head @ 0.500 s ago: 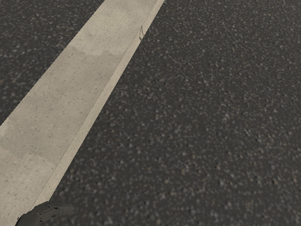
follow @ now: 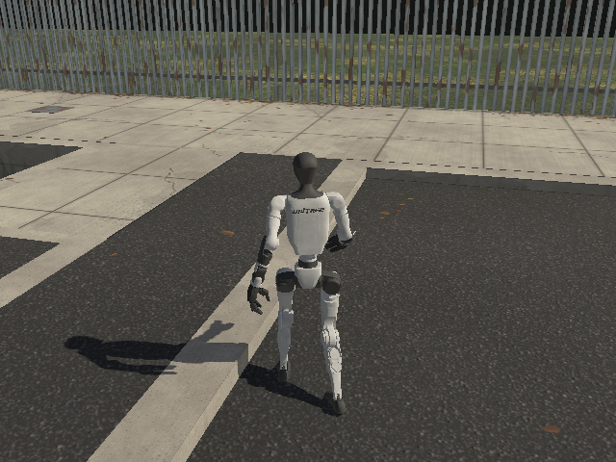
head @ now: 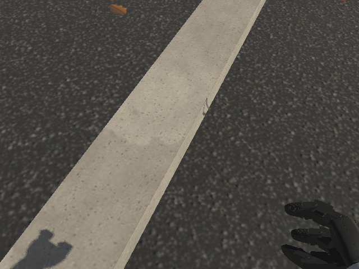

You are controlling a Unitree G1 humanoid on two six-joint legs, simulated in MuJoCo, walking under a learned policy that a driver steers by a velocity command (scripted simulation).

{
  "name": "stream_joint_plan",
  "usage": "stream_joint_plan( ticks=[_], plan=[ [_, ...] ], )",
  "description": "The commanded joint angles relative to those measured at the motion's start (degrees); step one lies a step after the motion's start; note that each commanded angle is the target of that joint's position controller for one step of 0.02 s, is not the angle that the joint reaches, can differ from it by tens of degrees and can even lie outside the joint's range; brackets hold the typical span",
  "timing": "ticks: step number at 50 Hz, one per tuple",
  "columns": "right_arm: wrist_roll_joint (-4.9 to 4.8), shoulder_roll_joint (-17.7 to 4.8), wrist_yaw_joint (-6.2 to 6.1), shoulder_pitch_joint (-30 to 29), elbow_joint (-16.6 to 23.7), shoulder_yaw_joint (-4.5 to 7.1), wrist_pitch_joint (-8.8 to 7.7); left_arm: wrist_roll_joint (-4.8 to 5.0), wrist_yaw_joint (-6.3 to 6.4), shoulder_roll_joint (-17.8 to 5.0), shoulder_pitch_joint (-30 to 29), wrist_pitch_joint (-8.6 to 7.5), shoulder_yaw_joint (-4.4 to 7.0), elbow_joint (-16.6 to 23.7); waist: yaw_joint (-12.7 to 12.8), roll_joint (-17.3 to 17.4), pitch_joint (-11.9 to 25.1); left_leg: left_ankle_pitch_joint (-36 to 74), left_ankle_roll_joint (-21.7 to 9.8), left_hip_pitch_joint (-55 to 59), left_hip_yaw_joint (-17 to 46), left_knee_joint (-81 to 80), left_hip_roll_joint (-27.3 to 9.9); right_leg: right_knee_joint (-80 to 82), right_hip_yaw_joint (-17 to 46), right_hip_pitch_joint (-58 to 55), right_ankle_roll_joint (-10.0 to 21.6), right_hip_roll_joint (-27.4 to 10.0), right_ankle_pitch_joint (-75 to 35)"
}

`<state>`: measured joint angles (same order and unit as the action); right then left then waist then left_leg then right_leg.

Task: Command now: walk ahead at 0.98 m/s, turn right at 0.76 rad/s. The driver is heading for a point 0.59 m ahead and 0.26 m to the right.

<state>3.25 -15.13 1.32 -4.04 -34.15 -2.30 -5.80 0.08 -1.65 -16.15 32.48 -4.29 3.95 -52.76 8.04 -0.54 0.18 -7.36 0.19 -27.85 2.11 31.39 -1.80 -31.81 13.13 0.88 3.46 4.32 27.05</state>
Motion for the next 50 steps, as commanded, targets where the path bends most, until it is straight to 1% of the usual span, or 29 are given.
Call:
stream_joint_plan(
  ticks=[1,2,4,6,9,14,16,18,19,20,21,22,23,25,26,28,30,32,33,36,38,39,40,41,42,43,45,47,50],
  plan=[
    [1.21,-20.1,-2.87,29.7,-4.3,7.56,0.94,2.33,0.38,-2.0,-6.0,-1.54,-0.15,10.9,-15.0,22.8,19.2,-48.3,-7.3,49.5,47.0,-19.8,-26.4,-41.9,-7.0,42.4,2.6,1.3,-0.2],
    [0.49,-14.6,-2.86,23.2,-3.5,7.07,1.27,0.71,0.81,-4.6,-8.5,-0.07,-0.04,9.6,-12.8,14.3,9.3,-47.9,-8.3,41.6,44.1,-20.1,-24.5,-46.7,-8.0,47.5,3.0,-3.9,-5.9],
    [-0.13,-7.5,-2.09,20.1,-4.3,5.62,0.71,-0.97,-0.35,-4.8,-14.2,1.33,0.23,9.4,-11.6,4.0,0.6,-24.5,-7.0,31.2,23.4,-18.7,-18.9,-42.9,-8.8,45.9,2.4,-8.0,-11.5],
    [-0.84,-6.0,-2.21,22.0,-7.1,5.15,-0.32,-2.02,-1.61,-2.8,-17.5,2.86,-0.09,11.1,-10.1,6.8,-2.3,-11.3,-5.0,27.8,11.9,-19.8,-15.5,-40.7,-9.1,45.7,1.6,-10.1,-12.6],
    [-2.15,-3.8,-1.47,24.6,-10.3,4.67,-1.55,-2.17,-2.64,-1.2,-24.0,4.35,-0.98,15.1,-9.0,5.6,-3.0,7.5,-3.4,28.3,0.5,-20.5,-13.7,-39.6,-11.2,48.6,1.6,-10.5,-16.0],
    [-1.74,-7.2,-1.84,23.4,-12.4,5.27,-2.21,-1.70,-4.69,-2.0,-34.4,4.23,-2.89,20.7,-7.0,3.1,-7.3,24.5,-1.5,23.4,-14.6,-25.3,-9.8,-18.0,-19.5,38.9,3.8,-7.9,-27.0],
    [-1.76,-9.9,-2.38,27.0,-13.1,5.71,-1.79,-1.74,-4.74,-3.1,-34.8,4.05,-2.91,20.1,-6.8,2.9,-5.6,53.1,-0.2,26.4,-17.6,-19.6,-9.3,-12.8,-25.5,30.3,5.5,-2.1,-26.6],
    [-1.63,-13.8,-3.45,26.9,-12.7,6.66,-0.37,-1.88,-3.95,-6.3,-26.0,3.96,-1.89,17.4,-0.7,6.2,0.5,69.9,0.3,29.3,-17.1,-5.4,-11.6,-11.4,-24.9,19.0,7.5,1.3,-22.8],
    [-1.53,-15.2,-3.62,24.3,-11.7,7.05,0.54,-2.01,-3.27,-8.8,-15.5,3.88,-0.67,14.4,4.7,7.0,5.2,72.5,-0.4,26.0,-15.9,7.6,-12.9,-11.4,-23.0,7.3,9.2,2.4,-20.8],
    [-1.29,-15.2,-3.31,21.4,-10.4,7.07,1.18,-1.95,-2.06,-11.6,-2.9,3.58,1.05,10.1,9.8,5.4,9.9,62.0,-1.2,16.6,-14.8,25.9,-12.3,-7.5,-18.0,-9.2,11.7,1.9,-20.1],
    [-0.98,-12.0,-2.05,19.8,-10.3,6.83,1.31,0.21,-0.32,-14.6,-3.6,4.42,3.26,9.1,7.6,-5.8,8.2,1.5,-0.4,1.3,-14.5,49.9,-0.3,-3.3,-10.2,-18.6,13.0,-1.7,-15.6],
    [-0.96,-6.8,-1.69,27.6,-4.5,4.99,0.21,-2.32,0.05,-21.9,-11.3,5.27,3.88,12.6,-4.1,-13.2,13.0,-22.3,1.9,-18.6,-7.9,68.4,2.8,-1.6,17.9,-29.1,21.9,-15.6,-24.9],
    [-1.61,-10.4,-1.74,22.3,-1.7,4.99,-1.19,-2.05,0.76,-21.2,-7.5,5.72,4.48,14.0,1.5,-5.5,20.5,-18.1,1.6,-25.0,2.7,69.0,2.4,10.9,31.6,-31.9,26.5,-19.8,-6.6],
    [-0.99,-10.6,-1.82,17.9,-1.4,4.49,-1.72,-1.37,1.71,-14.7,-11.5,4.39,3.09,11.7,-4.8,5.0,2.0,-13.0,1.2,-22.4,3.4,53.1,-3.5,18.8,26.5,-9.6,20.4,-16.8,-4.6],
    [0.28,-9.7,-1.92,18.2,-2.2,4.04,-0.70,-1.47,1.98,-13.7,-13.6,3.31,2.58,11.7,-7.5,6.5,-1.3,-14.4,1.9,-17.9,3.2,49.7,-4.6,18.5,21.6,-1.0,19.0,-13.6,-11.0],
    [0.90,-8.8,-1.76,21.2,-3.3,3.77,1.99,-0.90,2.16,-10.6,-16.2,1.55,1.05,11.7,-11.8,7.7,-5.7,-15.6,4.0,-9.5,1.6,41.7,-6.9,18.5,12.4,13.2,17.9,-10.9,-35.1],
    [0.25,-6.2,-1.43,17.2,-1.4,3.13,2.59,-0.50,1.39,-11.0,-16.0,0.10,1.02,10.5,-12.0,6.9,-6.5,-11.0,4.6,-4.1,-1.9,30.5,-6.2,17.4,3.9,19.9,15.5,-7.0,-57.0],
    [-0.65,-2.9,-0.85,14.4,-0.4,2.00,2.20,-0.06,0.84,-9.8,-15.5,-0.19,1.02,9.3,-10.5,3.2,-3.5,3.8,2.6,3.4,-4.9,16.9,-3.4,14.5,-4.3,21.1,10.6,-1.2,-64.5],
    [-2.42,-2.9,-1.61,6.4,1.5,2.61,-0.91,3.42,2.41,-6.4,-15.2,-0.46,0.77,11.2,-5.7,6.3,-2.9,11.6,3.4,4.6,-3.6,9.2,-0.5,13.2,-2.4,22.0,9.1,-1.5,-53.2],
    [-3.02,-2.8,-1.21,2.0,3.5,3.29,-2.87,2.08,3.86,-9.1,-6.9,0.99,1.13,7.0,-2.6,-1.3,0.4,26.7,1.8,8.1,-2.4,-5.0,3.9,11.8,0.9,11.7,6.1,-4.0,-41.0],
    [-2.53,-6.5,-1.41,6.7,2.5,5.23,-2.75,0.83,4.11,-7.7,-7.3,1.82,1.02,6.6,-5.8,-5.3,3.0,25.9,0.0,13.0,-1.4,-5.5,5.3,4.7,3.3,7.0,4.3,-4.8,-43.5],
    [-2.15,-7.9,-1.36,12.3,1.1,6.13,-2.75,0.61,4.01,-7.7,-10.2,2.15,1.15,7.5,-10.3,-6.3,4.9,27.0,-0.9,18.3,-2.0,-6.7,5.0,-2.4,2.2,6.5,2.4,-4.1,-47.5],
    [-1.73,-9.3,-1.19,21.4,-1.4,6.82,-2.76,0.27,3.80,-6.9,-13.7,2.31,0.86,9.2,-15.5,-5.5,9.1,35.7,-1.9,27.5,-0.7,-6.1,1.2,-14.7,0.1,8.5,-0.4,-2.2,-44.4],
    [-0.19,-11.1,-0.91,26.4,-2.5,6.39,-2.66,-0.77,3.32,-1.5,-6.6,2.44,-0.54,9.6,-13.0,9.0,18.2,64.0,-10.1,45.5,13.4,2.5,-14.8,-40.0,-1.9,21.2,-4.3,4.8,-0.8],
    [-0.72,-9.4,0.17,28.9,-4.0,6.10,-2.27,1.46,2.21,-1.9,6.5,2.45,-1.37,7.1,-10.1,17.0,30.8,56.7,-20.5,56.1,36.1,1.0,-26.2,-53.5,4.2,29.3,-5.1,6.7,13.7],
    [-1.71,-8.3,0.33,24.3,-2.0,6.43,-1.36,1.87,2.00,-6.7,4.0,3.48,-0.47,5.9,-11.7,8.5,29.4,39.8,-19.9,50.8,36.0,-3.0,-23.9,-57.1,5.5,30.3,-6.2,2.8,9.2],
    [-2.65,-4.0,-0.08,12.5,-0.8,4.57,0.48,1.18,3.10,-9.0,-11.1,5.36,0.64,10.0,-9.3,-2.3,10.6,16.5,-15.0,27.3,24.1,-10.2,-16.2,-49.8,-2.1,31.6,-7.0,-1.7,2.3],
    [-1.81,-3.8,-0.14,9.2,-1.9,4.23,1.17,0.86,3.66,-6.3,-11.0,6.79,0.60,10.9,-5.4,2.5,3.6,9.4,-12.2,12.6,17.5,-15.1,-10.5,-40.2,-5.4,25.5,-6.8,-4.7,-1.7],
    [-1.57,-3.8,0.11,8.6,-3.9,4.65,0.94,-0.07,4.31,-1.6,-10.0,6.50,-0.49,10.3,-4.8,6.1,4.6,19.5,-12.0,7.9,9.4,-15.8,-7.1,-23.7,-8.7,18.0,-7.3,-5.6,-1.4]
  ],
)
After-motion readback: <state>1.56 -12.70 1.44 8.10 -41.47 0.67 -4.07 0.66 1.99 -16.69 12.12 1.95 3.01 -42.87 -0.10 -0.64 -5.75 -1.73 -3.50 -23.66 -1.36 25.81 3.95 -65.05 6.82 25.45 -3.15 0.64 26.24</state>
